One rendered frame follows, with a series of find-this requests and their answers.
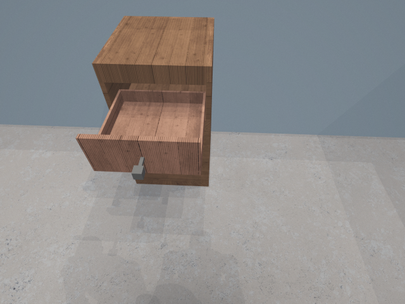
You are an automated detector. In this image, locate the drawer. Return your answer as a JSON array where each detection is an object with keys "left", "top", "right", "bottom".
[{"left": 76, "top": 89, "right": 206, "bottom": 175}]

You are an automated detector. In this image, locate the handle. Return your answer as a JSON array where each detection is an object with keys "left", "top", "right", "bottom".
[{"left": 132, "top": 157, "right": 146, "bottom": 180}]

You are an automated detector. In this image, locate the cabinet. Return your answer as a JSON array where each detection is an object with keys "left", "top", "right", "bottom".
[{"left": 92, "top": 16, "right": 215, "bottom": 187}]

